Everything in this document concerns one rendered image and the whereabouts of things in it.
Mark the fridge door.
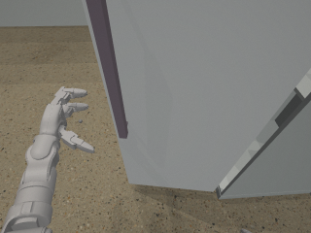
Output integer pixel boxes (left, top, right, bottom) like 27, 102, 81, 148
82, 0, 311, 192

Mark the handle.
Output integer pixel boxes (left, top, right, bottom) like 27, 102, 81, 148
86, 0, 128, 139

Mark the robot left forearm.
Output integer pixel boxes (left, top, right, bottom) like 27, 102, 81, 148
0, 134, 61, 233

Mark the left robot hand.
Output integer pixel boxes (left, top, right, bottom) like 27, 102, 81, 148
39, 86, 95, 153

